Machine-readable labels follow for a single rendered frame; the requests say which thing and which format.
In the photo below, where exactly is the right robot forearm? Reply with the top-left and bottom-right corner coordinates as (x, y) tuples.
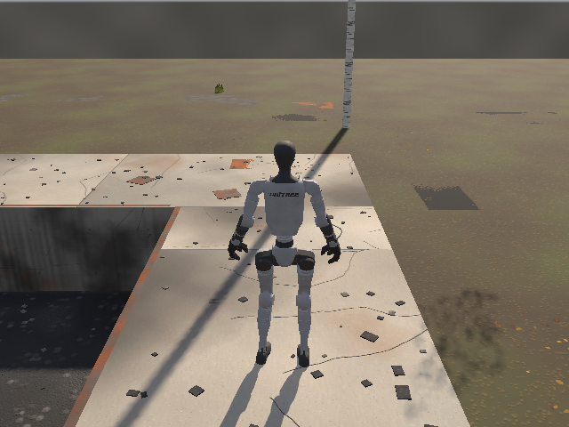
(320, 214), (339, 247)

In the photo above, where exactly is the left robot forearm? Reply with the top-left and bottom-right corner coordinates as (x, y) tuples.
(231, 214), (249, 246)

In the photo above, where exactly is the robot left hand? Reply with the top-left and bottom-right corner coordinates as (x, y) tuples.
(228, 236), (248, 260)

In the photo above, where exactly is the robot torso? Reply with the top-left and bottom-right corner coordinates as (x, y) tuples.
(263, 175), (306, 267)

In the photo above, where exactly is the robot right upper arm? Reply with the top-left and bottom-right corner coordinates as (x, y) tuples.
(303, 179), (329, 228)

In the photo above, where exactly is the robot right hand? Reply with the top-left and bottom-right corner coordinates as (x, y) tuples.
(321, 243), (341, 264)

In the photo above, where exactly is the left robot shin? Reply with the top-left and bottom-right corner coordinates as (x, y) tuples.
(257, 293), (272, 352)

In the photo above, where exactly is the robot left upper arm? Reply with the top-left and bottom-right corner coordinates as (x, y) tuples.
(240, 179), (266, 228)

